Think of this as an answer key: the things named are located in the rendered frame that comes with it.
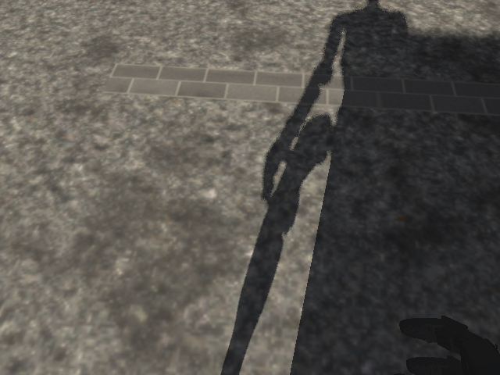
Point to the right robot hand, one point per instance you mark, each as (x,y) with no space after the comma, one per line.
(478,356)

